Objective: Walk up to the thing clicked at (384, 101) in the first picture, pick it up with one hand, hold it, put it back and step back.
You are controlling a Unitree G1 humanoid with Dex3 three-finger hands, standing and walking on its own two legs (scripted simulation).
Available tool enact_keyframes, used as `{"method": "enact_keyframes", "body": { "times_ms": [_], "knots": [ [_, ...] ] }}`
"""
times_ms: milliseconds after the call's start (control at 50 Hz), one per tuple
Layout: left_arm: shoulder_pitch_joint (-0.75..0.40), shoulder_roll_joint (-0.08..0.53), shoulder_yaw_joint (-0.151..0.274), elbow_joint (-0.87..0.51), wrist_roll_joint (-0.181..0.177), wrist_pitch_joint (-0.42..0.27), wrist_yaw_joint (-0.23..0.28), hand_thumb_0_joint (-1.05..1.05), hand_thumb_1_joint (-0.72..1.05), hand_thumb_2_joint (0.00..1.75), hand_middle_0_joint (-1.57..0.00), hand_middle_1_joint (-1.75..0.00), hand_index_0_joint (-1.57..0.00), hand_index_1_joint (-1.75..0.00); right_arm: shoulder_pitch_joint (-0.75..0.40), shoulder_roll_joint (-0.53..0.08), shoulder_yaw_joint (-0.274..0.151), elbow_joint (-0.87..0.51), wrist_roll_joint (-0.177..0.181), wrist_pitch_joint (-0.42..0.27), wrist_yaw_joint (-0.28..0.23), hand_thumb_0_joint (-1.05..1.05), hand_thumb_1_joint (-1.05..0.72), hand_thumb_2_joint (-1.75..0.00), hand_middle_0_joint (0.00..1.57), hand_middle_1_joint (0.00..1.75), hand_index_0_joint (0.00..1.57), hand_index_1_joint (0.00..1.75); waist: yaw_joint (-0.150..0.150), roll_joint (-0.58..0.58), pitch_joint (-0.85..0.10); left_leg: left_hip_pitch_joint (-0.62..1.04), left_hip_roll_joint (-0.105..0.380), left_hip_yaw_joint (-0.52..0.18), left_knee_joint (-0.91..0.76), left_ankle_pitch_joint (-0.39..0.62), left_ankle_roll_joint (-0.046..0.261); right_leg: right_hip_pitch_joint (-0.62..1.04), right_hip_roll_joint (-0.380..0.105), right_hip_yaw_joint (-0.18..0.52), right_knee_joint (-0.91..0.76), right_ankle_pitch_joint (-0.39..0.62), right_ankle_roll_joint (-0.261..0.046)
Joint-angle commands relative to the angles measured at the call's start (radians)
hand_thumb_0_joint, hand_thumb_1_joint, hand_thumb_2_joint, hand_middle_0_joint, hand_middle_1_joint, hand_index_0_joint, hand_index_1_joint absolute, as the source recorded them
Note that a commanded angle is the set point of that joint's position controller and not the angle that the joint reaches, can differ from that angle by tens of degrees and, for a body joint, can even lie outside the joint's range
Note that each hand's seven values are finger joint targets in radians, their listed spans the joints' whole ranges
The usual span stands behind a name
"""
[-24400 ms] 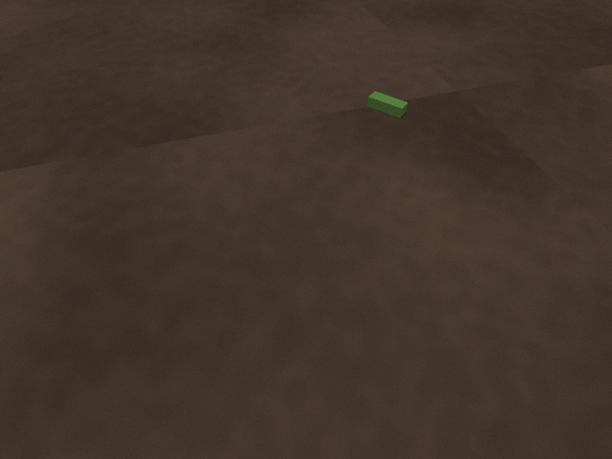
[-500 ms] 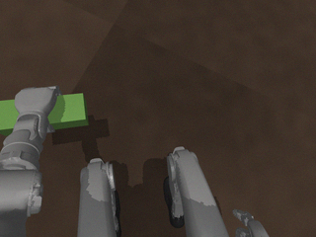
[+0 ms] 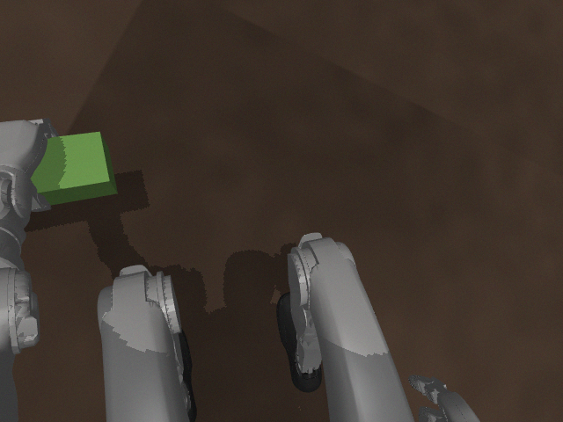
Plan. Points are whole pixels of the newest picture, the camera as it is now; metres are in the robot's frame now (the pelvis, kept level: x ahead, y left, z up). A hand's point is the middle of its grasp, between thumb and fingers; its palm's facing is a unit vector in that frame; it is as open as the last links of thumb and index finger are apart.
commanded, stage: crouch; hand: left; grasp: from above
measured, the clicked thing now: (27, 176) +0.48 +0.30 -0.20
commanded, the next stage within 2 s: lower in 0.36 s
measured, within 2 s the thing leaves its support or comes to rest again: neither
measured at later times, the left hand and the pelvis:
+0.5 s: hand (38, 176) +0.48 +0.29 -0.21, palm faces -0.46 -0.07 -0.89, open 10.7 cm; pelvis +0.00 +0.00 -0.05, yaw -2 degrees
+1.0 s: hand (54, 183) +0.48 +0.29 -0.27, palm faces -0.46 -0.09 -0.88, open 10.7 cm; pelvis +0.00 +0.00 -0.07, yaw -4 degrees
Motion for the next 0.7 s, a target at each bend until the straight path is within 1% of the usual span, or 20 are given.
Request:
{"method": "enact_keyframes", "body": {
  "times_ms": [0, 40, 60, 120, 140, 160, 180, 240, 260, 360, 380, 460, 480, 520, 540, 580, 620, 640, 660, 680],
  "knots": [
    [-0.381, 0.304, 0.045, -0.140, 0.004, -0.010, 0.059, 0.00, 0.66, 0.86, -0.91, -0.88, -0.97, -0.82, 0.223, -0.245, -0.060, -0.011, -0.002, -0.002, -0.011, 0.00, -0.90, -0.90, 0.20, 0.30, 0.20, 0.30, -0.008, 0.302, -0.723, 0.532, -0.017, 0.070, -0.208, 0.196, 0.017, 0.317, 0.027, -0.085, -0.189, 0.216, -0.080],
    [-0.374, 0.306, 0.040, -0.091, 0.010, -0.008, 0.067, 0.00, 0.69, 0.86, -0.92, -0.90, -0.99, -0.83, 0.214, -0.244, -0.050, -0.009, -0.006, -0.003, -0.011, 0.00, -0.89, -0.90, 0.20, 0.30, 0.20, 0.30, -0.007, 0.289, -0.705, 0.504, -0.018, 0.074, -0.194, 0.179, 0.021, 0.305, 0.030, -0.089, -0.181, 0.206, -0.079],
    [-0.407, 0.310, 0.041, -0.126, 0.007, -0.015, 0.068, 0.00, 0.68, 0.86, -0.92, -0.91, -0.99, -0.84, 0.226, -0.242, -0.048, -0.006, -0.010, -0.004, -0.010, 0.00, -0.90, -0.90, 0.20, 0.30, 0.20, 0.30, -0.025, 0.285, -0.709, 0.500, -0.018, 0.076, -0.180, 0.177, 0.023, 0.313, 0.032, -0.089, -0.180, 0.208, -0.078],
    [-0.389, 0.337, 0.044, -0.070, 0.010, -0.014, 0.072, 0.00, 0.69, 0.86, -0.93, -0.89, -1.00, -0.83, 0.214, -0.252, -0.035, -0.007, -0.010, -0.006, -0.011, 0.00, -0.90, -0.90, 0.20, 0.30, 0.20, 0.30, -0.018, 0.283, -0.676, 0.465, -0.018, 0.076, -0.168, 0.149, 0.025, 0.289, 0.034, -0.094, -0.163, 0.183, -0.078],
    [-0.406, 0.333, 0.041, -0.076, 0.011, -0.015, 0.073, 0.00, 0.68, 0.85, -0.93, -0.89, -0.99, -0.82, 0.216, -0.252, -0.031, -0.010, -0.013, -0.007, -0.010, 0.00, -0.90, -0.90, 0.20, 0.30, 0.20, 0.30, -0.031, 0.295, -0.672, 0.469, -0.017, 0.074, -0.161, 0.147, 0.024, 0.278, 0.034, -0.097, -0.160, 0.183, -0.078],
    [-0.425, 0.344, 0.043, -0.089, 0.014, -0.019, 0.076, 0.00, 0.68, 0.85, -0.93, -0.88, -0.99, -0.82, 0.218, -0.254, -0.027, -0.005, -0.015, -0.007, -0.011, 0.00, -0.90, -0.90, 0.20, 0.30, 0.20, 0.30, -0.033, 0.305, -0.686, 0.463, -0.016, 0.072, -0.155, 0.148, 0.023, 0.282, 0.035, -0.100, -0.151, 0.185, -0.078],
    [-0.393, 0.331, 0.034, -0.055, 0.015, -0.016, 0.076, 0.00, 0.69, 0.83, -0.93, -0.88, -1.00, -0.81, 0.207, -0.252, -0.023, -0.005, -0.014, -0.007, -0.011, 0.00, -0.90, -0.90, 0.20, 0.30, 0.20, 0.30, -0.023, 0.307, -0.685, 0.471, -0.016, 0.066, -0.157, 0.151, 0.020, 0.269, 0.036, -0.104, -0.136, 0.185, -0.082],
    [-0.426, 0.349, 0.033, -0.062, 0.017, -0.016, 0.077, 0.00, 0.65, 0.85, -0.94, -0.84, -0.98, -0.80, 0.208, -0.257, -0.015, -0.005, -0.014, -0.006, -0.011, 0.00, -0.90, -0.90, 0.20, 0.30, 0.20, 0.30, -0.037, 0.315, -0.685, 0.447, -0.015, 0.061, -0.139, 0.156, 0.021, 0.259, 0.040, -0.111, -0.120, 0.195, -0.081],
    [-0.394, 0.341, 0.033, -0.036, 0.025, -0.011, 0.080, 0.00, 0.67, 0.86, -0.94, -0.86, -0.99, -0.81, 0.212, -0.261, -0.013, -0.005, -0.014, -0.005, -0.012, 0.00, -0.90, -0.90, 0.20, 0.30, 0.20, 0.30, -0.033, 0.312, -0.671, 0.457, -0.016, 0.057, -0.140, 0.162, 0.019, 0.243, 0.036, -0.113, -0.113, 0.200, -0.081],
    [-0.428, 0.353, 0.029, -0.063, 0.016, -0.006, 0.076, 0.00, 0.65, 0.83, -0.95, -0.83, -0.99, -0.79, 0.205, -0.268, -0.006, -0.012, -0.012, -0.007, -0.010, 0.00, -0.90, -0.90, 0.20, 0.30, 0.20, 0.30, -0.042, 0.351, -0.651, 0.461, -0.014, 0.049, -0.133, 0.155, 0.015, 0.207, 0.037, -0.122, -0.089, 0.197, -0.085],
    [-0.402, 0.341, 0.022, -0.047, 0.018, -0.005, 0.074, 0.00, 0.66, 0.82, -0.95, -0.82, -0.99, -0.78, 0.208, -0.268, -0.003, -0.011, -0.015, -0.008, -0.008, 0.00, -0.90, -0.90, 0.20, 0.30, 0.20, 0.30, -0.044, 0.358, -0.639, 0.460, -0.014, 0.050, -0.127, 0.165, 0.013, 0.209, 0.036, -0.124, -0.084, 0.204, -0.084],
    [-0.414, 0.354, 0.024, -0.079, 0.005, -0.005, 0.067, 0.00, 0.63, 0.86, -0.99, -0.81, -1.01, -0.79, 0.207, -0.269, 0.001, -0.010, -0.011, -0.005, -0.006, 0.00, -0.91, -0.90, 0.20, 0.30, 0.20, 0.30, -0.042, 0.349, -0.673, 0.439, -0.014, 0.056, -0.103, 0.195, 0.018, 0.243, 0.041, -0.123, -0.077, 0.237, -0.080],
    [-0.394, 0.356, 0.029, -0.061, 0.008, -0.004, 0.067, 0.00, 0.63, 0.88, -0.99, -0.80, -1.00, -0.79, 0.212, -0.271, 0.001, -0.011, -0.013, -0.004, -0.006, 0.00, -0.91, -0.90, 0.20, 0.30, 0.20, 0.30, -0.047, 0.345, -0.655, 0.440, -0.015, 0.052, -0.101, 0.199, 0.016, 0.231, 0.037, -0.126, -0.072, 0.237, -0.079],
    [-0.387, 0.325, 0.009, -0.024, 0.008, -0.006, 0.065, 0.00, 0.61, 0.87, -0.99, -0.78, -1.00, -0.78, 0.210, -0.269, 0.010, -0.010, -0.015, -0.004, -0.005, 0.00, -0.91, -0.90, 0.20, 0.30, 0.20, 0.30, -0.064, 0.319, -0.616, 0.410, -0.014, 0.045, -0.089, 0.190, 0.016, 0.209, 0.039, -0.133, -0.063, 0.230, -0.079],
    [-0.400, 0.342, 0.008, -0.018, 0.004, -0.011, 0.066, 0.00, 0.61, 0.84, -0.99, -0.77, -1.00, -0.76, 0.198, -0.269, 0.014, -0.013, -0.012, -0.004, -0.003, 0.00, -0.91, -0.90, 0.20, 0.30, 0.20, 0.30, -0.058, 0.321, -0.610, 0.390, -0.014, 0.049, -0.082, 0.178, 0.020, 0.212, 0.046, -0.132, -0.064, 0.222, -0.080],
    [-0.380, 0.359, 0.017, -0.007, 0.012, -0.018, 0.071, 0.00, 0.60, 0.86, -0.99, -0.78, -0.99, -0.77, 0.206, -0.271, 0.022, -0.012, -0.019, -0.006, -0.002, 0.00, -0.91, -0.90, 0.20, 0.30, 0.20, 0.30, -0.058, 0.310, -0.601, 0.378, -0.015, 0.057, -0.058, 0.190, 0.023, 0.240, 0.045, -0.130, -0.066, 0.236, -0.073],
    [-0.398, 0.380, 0.027, -0.031, 0.014, -0.029, 0.079, 0.00, 0.63, 0.84, -0.99, -0.77, -1.01, -0.76, 0.204, -0.273, 0.026, -0.009, -0.024, -0.007, -0.001, 0.00, -0.90, -0.90, 0.20, 0.30, 0.20, 0.30, -0.059, 0.328, -0.632, 0.394, -0.013, 0.050, -0.048, 0.219, 0.020, 0.250, 0.048, -0.135, -0.046, 0.263, -0.073],
    [-0.411, 0.414, 0.054, -0.052, 0.022, -0.035, 0.086, 0.00, 0.64, 0.85, -1.00, -0.78, -1.02, -0.77, 0.215, -0.279, 0.026, -0.009, -0.030, -0.008, 0.001, 0.00, -0.91, -0.90, 0.20, 0.30, 0.20, 0.30, -0.065, 0.335, -0.638, 0.397, -0.014, 0.051, -0.039, 0.238, 0.020, 0.251, 0.047, -0.138, -0.040, 0.280, -0.072],
    [-0.366, 0.380, 0.036, -0.007, 0.023, -0.032, 0.088, 0.00, 0.65, 0.85, -1.00, -0.78, -1.02, -0.77, 0.212, -0.277, 0.030, -0.015, -0.028, -0.009, 0.004, 0.00, -0.91, -0.90, 0.20, 0.30, 0.20, 0.30, -0.061, 0.336, -0.618, 0.400, -0.014, 0.048, -0.045, 0.239, 0.017, 0.248, 0.047, -0.141, -0.036, 0.275, -0.074],
    [-0.409, 0.420, 0.060, -0.044, 0.021, -0.042, 0.096, 0.00, 0.65, 0.84, -1.00, -0.78, -1.02, -0.76, 0.203, -0.286, 0.029, -0.015, -0.031, -0.008, 0.005, 0.00, -0.90, -0.90, 0.20, 0.30, 0.20, 0.30, -0.064, 0.348, -0.625, 0.391, -0.013, 0.042, -0.044, 0.234, 0.015, 0.230, 0.048, -0.146, -0.026, 0.268, -0.076]
  ]
}}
